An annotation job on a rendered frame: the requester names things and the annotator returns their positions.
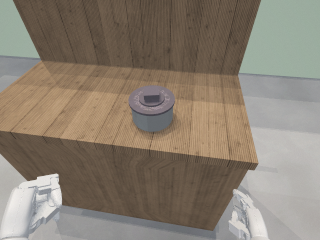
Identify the knob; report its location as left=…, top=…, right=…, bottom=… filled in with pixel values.
left=143, top=86, right=160, bottom=100

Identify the table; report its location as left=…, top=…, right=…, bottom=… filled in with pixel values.
left=0, top=0, right=261, bottom=231

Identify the left robot hand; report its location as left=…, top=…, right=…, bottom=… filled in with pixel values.
left=0, top=173, right=62, bottom=240

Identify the pot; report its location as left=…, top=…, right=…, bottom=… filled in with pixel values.
left=131, top=107, right=173, bottom=132

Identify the lid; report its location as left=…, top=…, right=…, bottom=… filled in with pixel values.
left=128, top=85, right=175, bottom=116

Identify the right robot hand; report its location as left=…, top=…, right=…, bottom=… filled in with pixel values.
left=228, top=189, right=269, bottom=240

